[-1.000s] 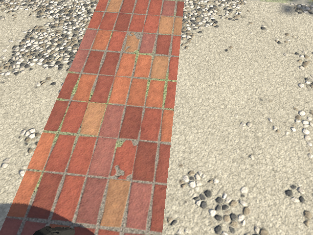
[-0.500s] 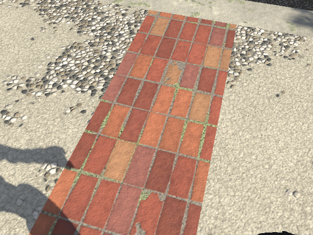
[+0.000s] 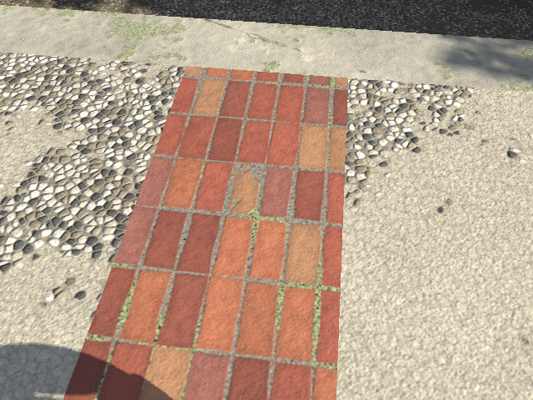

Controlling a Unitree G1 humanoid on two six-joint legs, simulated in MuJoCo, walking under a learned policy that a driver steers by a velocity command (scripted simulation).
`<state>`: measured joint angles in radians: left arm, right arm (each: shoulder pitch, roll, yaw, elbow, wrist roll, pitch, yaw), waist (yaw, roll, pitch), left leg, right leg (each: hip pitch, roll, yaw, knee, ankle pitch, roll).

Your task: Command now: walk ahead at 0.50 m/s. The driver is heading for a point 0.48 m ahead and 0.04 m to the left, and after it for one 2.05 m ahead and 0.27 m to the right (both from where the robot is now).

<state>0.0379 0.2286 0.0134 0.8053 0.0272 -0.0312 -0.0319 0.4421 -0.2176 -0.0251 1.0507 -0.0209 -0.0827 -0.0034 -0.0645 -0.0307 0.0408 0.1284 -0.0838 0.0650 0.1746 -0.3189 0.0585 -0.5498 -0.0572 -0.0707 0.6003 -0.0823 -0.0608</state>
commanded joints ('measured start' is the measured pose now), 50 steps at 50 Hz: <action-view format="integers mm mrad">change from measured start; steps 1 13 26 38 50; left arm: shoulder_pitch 82 312 454 374 152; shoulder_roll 108 105 112 38 38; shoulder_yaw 35 49 46 41 34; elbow -28 139 230 162 90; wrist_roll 2 -18 0 9 -2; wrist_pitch -26 -74 -62 -12 25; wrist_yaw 16 26 48 36 40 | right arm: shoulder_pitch -1 -139 -486 -192 -119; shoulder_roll -175 -56 -63 -68 -113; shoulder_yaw -35 -25 -11 -33 -30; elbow -16 -93 -221 -90 -64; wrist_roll -5 -18 -3 11 3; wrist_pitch -2 44 31 -2 30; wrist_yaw -12 30 32 2 -47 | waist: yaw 100 36 103 116 50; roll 95 -21 -40 55 107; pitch -7 0 66 -59 -39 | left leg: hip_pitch -14 -682 -692 -315 -148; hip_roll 295 174 123 281 302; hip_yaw -83 -77 16 -188 0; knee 198 891 396 90 156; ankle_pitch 912 102 225 904 900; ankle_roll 101 -11 29 185 127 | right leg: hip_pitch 150 405 644 138 76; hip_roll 65 -160 -181 -9 26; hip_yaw -28 209 57 74 15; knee -62 -457 -408 531 147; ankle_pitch -90 117 378 -254 -105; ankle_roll -54 -159 -116 46 20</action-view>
